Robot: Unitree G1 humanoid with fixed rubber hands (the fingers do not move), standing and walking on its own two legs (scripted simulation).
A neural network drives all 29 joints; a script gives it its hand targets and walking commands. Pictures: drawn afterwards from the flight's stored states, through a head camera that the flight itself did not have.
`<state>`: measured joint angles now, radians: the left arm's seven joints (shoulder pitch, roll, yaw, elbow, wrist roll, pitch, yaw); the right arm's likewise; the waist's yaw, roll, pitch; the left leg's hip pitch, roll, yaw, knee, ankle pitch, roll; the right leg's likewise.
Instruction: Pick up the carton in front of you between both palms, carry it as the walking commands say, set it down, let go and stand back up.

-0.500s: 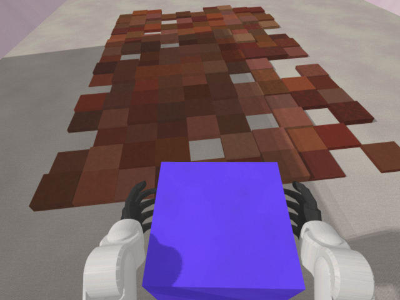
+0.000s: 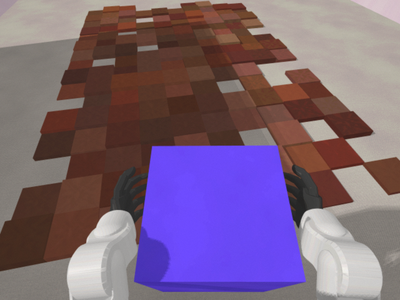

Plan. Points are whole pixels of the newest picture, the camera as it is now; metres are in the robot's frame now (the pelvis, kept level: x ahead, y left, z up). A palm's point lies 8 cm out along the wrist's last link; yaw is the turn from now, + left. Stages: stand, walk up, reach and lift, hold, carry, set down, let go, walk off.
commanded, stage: carry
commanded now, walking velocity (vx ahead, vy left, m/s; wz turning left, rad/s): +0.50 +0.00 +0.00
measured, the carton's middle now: (213, 226) +0.25 -0.01 +0.04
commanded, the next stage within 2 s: none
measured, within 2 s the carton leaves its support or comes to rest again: neither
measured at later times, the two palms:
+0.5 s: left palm (145, 90) +0.65 +0.15 +0.09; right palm (247, 81) +0.69 -0.15 +0.09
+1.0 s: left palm (157, 22) +1.02 +0.13 +0.15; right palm (239, 22) +0.99 -0.17 +0.15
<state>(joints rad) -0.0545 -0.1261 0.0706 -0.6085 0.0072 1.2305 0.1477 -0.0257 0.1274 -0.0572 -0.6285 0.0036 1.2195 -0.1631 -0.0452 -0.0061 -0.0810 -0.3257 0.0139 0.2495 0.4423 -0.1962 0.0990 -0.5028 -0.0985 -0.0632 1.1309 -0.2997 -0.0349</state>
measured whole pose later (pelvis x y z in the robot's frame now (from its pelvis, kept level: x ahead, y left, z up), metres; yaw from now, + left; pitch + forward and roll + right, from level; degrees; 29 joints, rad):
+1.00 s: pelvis +0.66 +0.01 +0.02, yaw +1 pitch +5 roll +0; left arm -0.51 -0.13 0.30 -0.32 0.01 1.15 0.16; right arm -0.52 0.11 -0.22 -0.29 0.04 1.14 -0.21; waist -0.12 0.01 0.06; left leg -0.43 -0.01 0.12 0.59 -0.26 0.00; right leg -0.63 0.01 0.00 1.28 -0.42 -0.07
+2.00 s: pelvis +1.28 +0.00 +0.04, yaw +2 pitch +6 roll +0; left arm -0.44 -0.14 0.26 -0.23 0.06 1.10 0.15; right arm -0.47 0.13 -0.24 -0.16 0.00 1.07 -0.15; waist -0.07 -0.02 -0.02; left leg -0.15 -0.02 0.09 0.40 -0.35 0.04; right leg -0.66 -0.04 -0.06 0.68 -0.07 -0.03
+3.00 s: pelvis +1.87 -0.07 +0.05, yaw +4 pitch +5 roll +2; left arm -0.43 -0.10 0.23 -0.16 -0.03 1.05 0.18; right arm -0.43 0.14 -0.23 -0.20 -0.05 1.06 -0.18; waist 0.09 -0.01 -0.04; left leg -0.67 0.02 0.04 1.04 -0.26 0.02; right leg -0.27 0.03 -0.12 0.43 -0.18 -0.13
